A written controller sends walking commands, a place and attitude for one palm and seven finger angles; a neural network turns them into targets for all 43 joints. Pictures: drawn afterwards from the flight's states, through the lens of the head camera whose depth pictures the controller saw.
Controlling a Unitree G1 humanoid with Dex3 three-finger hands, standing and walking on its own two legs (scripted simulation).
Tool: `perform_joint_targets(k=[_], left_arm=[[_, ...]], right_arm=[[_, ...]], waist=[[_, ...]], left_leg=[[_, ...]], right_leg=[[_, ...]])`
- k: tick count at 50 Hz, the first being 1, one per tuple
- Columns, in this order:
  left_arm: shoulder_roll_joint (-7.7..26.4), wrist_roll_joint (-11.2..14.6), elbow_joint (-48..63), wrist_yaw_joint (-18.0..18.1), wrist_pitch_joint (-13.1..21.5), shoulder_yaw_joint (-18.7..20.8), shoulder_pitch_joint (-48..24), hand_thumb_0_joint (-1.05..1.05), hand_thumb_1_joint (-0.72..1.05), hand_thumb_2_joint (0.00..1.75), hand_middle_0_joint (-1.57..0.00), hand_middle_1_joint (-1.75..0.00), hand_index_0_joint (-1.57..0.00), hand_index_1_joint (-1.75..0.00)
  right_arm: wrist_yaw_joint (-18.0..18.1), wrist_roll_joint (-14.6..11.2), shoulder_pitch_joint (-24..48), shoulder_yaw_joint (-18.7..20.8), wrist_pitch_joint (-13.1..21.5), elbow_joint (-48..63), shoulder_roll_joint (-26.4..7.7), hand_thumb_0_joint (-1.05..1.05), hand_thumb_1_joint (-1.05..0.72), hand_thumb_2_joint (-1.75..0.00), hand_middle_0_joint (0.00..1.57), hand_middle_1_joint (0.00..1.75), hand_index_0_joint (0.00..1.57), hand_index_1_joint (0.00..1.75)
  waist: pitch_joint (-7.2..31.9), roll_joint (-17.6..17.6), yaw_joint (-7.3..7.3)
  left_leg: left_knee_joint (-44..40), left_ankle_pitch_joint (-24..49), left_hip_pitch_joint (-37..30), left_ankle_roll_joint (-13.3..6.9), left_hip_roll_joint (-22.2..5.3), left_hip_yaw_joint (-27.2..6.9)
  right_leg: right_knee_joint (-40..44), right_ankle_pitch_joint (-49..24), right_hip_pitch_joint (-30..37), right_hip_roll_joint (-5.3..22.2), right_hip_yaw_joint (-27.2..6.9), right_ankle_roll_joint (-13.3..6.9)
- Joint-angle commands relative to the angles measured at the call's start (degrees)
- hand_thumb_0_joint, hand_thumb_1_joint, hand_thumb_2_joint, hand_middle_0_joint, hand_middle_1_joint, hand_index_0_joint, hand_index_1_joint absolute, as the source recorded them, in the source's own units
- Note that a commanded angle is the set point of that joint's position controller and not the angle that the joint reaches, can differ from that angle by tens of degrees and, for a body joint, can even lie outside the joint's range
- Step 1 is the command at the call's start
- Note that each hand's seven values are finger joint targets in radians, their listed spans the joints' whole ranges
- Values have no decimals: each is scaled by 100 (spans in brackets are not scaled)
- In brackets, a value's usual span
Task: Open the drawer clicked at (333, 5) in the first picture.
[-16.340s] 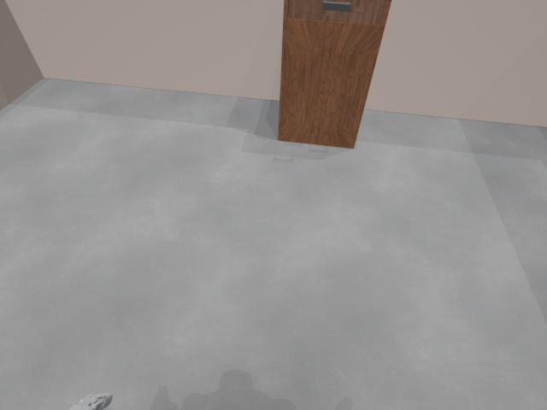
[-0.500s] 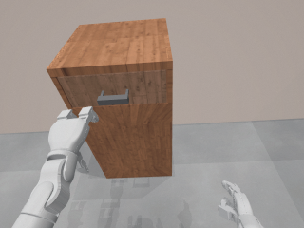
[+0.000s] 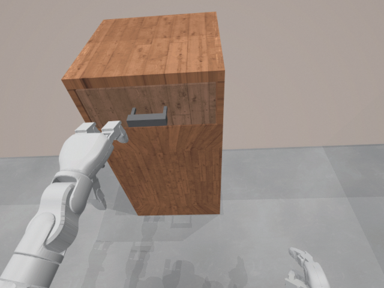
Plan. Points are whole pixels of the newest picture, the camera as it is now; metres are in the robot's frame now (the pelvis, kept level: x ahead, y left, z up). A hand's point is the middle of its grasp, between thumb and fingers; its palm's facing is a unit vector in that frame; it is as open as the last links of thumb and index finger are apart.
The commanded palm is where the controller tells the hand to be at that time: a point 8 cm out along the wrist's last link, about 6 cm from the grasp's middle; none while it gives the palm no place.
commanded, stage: raise the hand with hooked fingers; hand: left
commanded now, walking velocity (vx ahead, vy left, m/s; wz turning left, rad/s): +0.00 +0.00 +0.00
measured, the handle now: (148, 115) +0.58 +0.23 +0.01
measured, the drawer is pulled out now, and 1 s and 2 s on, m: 0.00 0.00 0.00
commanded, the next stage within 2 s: move the hooked fingers above the handle in 0.10 s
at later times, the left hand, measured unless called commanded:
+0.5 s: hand (109, 155) +0.34 +0.23 +0.10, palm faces +0.05 -0.05 -1.00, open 13.8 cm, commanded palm +0.33 +0.23 +0.16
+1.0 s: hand (123, 131) +0.42 +0.23 +0.09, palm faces +0.04 -0.04 -1.00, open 13.8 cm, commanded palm +0.40 +0.24 +0.15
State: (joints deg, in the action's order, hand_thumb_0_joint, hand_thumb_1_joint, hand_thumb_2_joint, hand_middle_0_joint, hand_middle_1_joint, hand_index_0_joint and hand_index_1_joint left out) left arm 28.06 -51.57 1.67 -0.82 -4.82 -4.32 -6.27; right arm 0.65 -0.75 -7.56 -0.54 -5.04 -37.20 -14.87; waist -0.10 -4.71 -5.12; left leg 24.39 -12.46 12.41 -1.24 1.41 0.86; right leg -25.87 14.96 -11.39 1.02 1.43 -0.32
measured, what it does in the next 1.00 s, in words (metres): stands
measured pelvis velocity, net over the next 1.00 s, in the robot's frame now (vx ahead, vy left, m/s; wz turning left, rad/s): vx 0.02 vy -0.01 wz -0.01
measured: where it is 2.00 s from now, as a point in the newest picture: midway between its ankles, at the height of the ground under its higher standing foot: outside the picture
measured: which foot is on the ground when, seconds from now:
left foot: down 0.00-1.00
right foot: down 0.00-1.00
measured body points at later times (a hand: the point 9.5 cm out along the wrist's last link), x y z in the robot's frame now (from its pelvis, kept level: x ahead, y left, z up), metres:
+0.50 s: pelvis +0.00 -0.02 +0.00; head +0.01 -0.05 +0.45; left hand +0.33 +0.23 +0.16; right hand +0.21 -0.24 -0.11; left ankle +0.00 +0.11 -0.74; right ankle -0.01 -0.12 -0.74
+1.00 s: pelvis +0.02 -0.01 -0.01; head +0.06 -0.04 +0.44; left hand +0.42 +0.23 +0.14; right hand +0.13 -0.26 -0.14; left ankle +0.00 +0.11 -0.74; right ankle -0.01 -0.12 -0.74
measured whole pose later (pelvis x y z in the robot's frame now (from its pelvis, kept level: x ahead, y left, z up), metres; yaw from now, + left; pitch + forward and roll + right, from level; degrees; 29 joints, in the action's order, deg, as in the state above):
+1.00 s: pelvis +0.02 -0.01 -0.01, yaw -1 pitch +8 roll +0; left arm 27.9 -55.2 -28.4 5.8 -2.8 -3.4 -27.9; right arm 1.7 -2.1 -13.6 2.4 -5.4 -39.5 -15.2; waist 4.0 -3.5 -1.0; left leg 30.1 -16.2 21.7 -0.8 0.4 1.4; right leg -31.1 18.2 -20.7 0.1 0.8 -0.9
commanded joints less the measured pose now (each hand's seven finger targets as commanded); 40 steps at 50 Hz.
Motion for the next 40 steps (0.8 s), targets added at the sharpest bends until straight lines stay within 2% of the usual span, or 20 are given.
perform_joint_targets(k=[1,3,5,9,10,13,15,16,18,19,20,23,24,25,28,31,34,36,38,40], left_arm=[[1269,-48,1040,628,48,1118,-1859,0,-50,30,-30,-120,-30,-120],[1209,-61,932,678,-87,1039,-1916,0,-50,30,-30,-120,-30,-120],[1080,-65,810,653,-231,840,-1891,0,-50,30,-30,-120,-30,-120],[885,-65,635,386,-460,496,-1802,0,-50,30,-30,-120,-30,-120],[982,-46,718,329,-460,541,-1826,0,-50,30,-30,-120,-30,-120],[1321,-143,582,249,-339,774,-2209,0,-50,30,-30,-120,-30,-120],[1244,-142,374,250,-208,708,-2338,0,-50,30,-30,-120,-30,-120],[1336,-152,283,280,-120,777,-2543,0,-50,30,-30,-120,-30,-120],[1488,-145,68,351,-1,959,-2705,0,-50,30,-30,-120,-30,-120],[1394,-170,-23,384,59,846,-2858,0,-50,30,-30,-120,-30,-120],[1302,-154,-201,414,91,766,-2988,0,-50,30,-30,-120,-30,-120],[1568,-215,-435,529,152,993,-3197,0,-50,30,-30,-120,-30,-120],[1351,-215,-521,531,136,772,-3215,0,-50,30,-30,-120,-30,-120],[1266,-190,-730,528,126,658,-3418,0,-50,30,-30,-120,-30,-120],[1288,-221,-1191,476,98,601,-3568,0,-50,30,-30,-120,-30,-120],[1220,-216,-1239,420,160,426,-3936,0,-50,30,-30,-120,-30,-120],[1504,-246,-1439,418,300,710,-3957,0,-50,30,-30,-120,-30,-120],[1465,-233,-1492,470,407,697,-4187,0,-50,30,-30,-120,-30,-120],[1723,-236,-1568,574,496,1006,-4100,0,-50,30,-30,-120,-30,-120],[1567,-240,-1634,683,511,951,-4062,0,-50,30,-30,-120,-30,-120]], right_arm=[[-12,-30,865,211,325,850,-514,0,-90,-90,20,30,20,30],[-25,-69,924,219,326,849,-533,0,-90,-90,20,30,20,30],[-10,-74,928,224,312,829,-540,0,-90,-90,20,30,20,30],[22,-108,1061,177,273,880,-553,0,-90,-90,20,30,20,30],[40,-102,1053,175,247,899,-564,0,-90,-90,20,30,20,30],[125,-80,1059,141,252,881,-585,0,-90,-90,20,30,20,30],[172,-66,979,123,263,834,-530,0,-90,-90,20,30,20,30],[195,-71,948,132,267,783,-547,0,-90,-90,20,30,20,30],[223,-77,905,142,290,764,-539,0,-90,-90,20,30,20,30],[228,-76,891,128,306,742,-520,0,-90,-90,20,30,20,30],[246,-86,834,144,309,713,-512,0,-90,-90,20,30,20,30],[252,-82,733,198,315,679,-564,0,-90,-90,20,30,20,30],[257,-87,720,190,315,705,-525,0,-90,-90,20,30,20,30],[264,-102,666,202,313,670,-546,0,-90,-90,20,30,20,30],[279,-121,546,238,291,645,-618,0,-90,-90,20,30,20,30],[292,-127,413,271,274,666,-632,0,-90,-90,20,30,20,30],[308,-116,248,324,255,661,-662,0,-90,-90,20,30,20,30],[308,-119,120,357,250,629,-663,0,-90,-90,20,30,20,30],[282,-105,36,396,244,630,-689,0,-90,-90,20,30,20,30],[241,-111,-67,421,231,614,-658,0,-90,-90,20,30,20,30]], waist=[[1505,175,-84],[1515,81,-64],[1535,188,-32],[1347,483,34],[1382,419,27],[1400,648,67],[1317,557,76],[1298,535,116],[1322,486,88],[1292,378,110],[1318,393,144],[1619,203,119],[1649,225,124],[1540,331,222],[1486,497,282],[1760,434,321],[2031,545,275],[2049,485,321],[2183,411,242],[2225,356,228]], left_leg=[[-165,1739,-509,19,52,-94],[-169,1651,-512,26,58,-70],[-173,1548,-494,7,70,-18],[-209,1304,-406,-32,85,20],[-220,1321,-428,-42,91,10],[-178,1148,-380,-79,111,20],[-157,1120,-352,-89,129,30],[-134,1099,-331,-85,131,52],[-103,1033,-288,-78,143,47],[-99,1059,-253,-68,151,49],[-59,1072,-253,-74,160,59],[-2,1202,-249,-48,157,60],[37,1242,-250,-68,170,84],[53,1151,-179,-68,156,96],[79,1098,-76,-78,147,100],[167,1199,-110,-114,154,99],[268,1385,-52,-141,159,84],[318,1485,-45,-145,141,80],[389,1679,41,-141,151,74],[437,1898,41,-137,125,79]], right_leg=[[195,-1372,446,-212,26,-212],[221,-1287,429,-225,14,-215],[233,-1283,459,-180,-5,-188],[295,-1186,454,-156,-23,-143],[289,-1241,503,-157,-27,-148],[342,-1147,460,-171,-78,-109],[320,-1146,406,-142,-68,-116],[331,-1165,355,-143,-85,-109],[347,-1064,357,-157,-118,-115],[311,-1099,313,-135,-96,-125],[291,-1146,278,-137,-98,-122],[226,-1264,369,-151,-112,-141],[191,-1340,361,-124,-113,-136],[203,-1314,250,-113,-106,-119],[203,-1304,171,-138,-101,-109],[91,-1495,181,-117,-119,-113],[-48,-1722,298,-134,-125,-117],[-113,-1844,203,-141,-107,-128],[-189,-2044,315,-163,-122,-145],[-294,-2226,244,-174,-82,-162]])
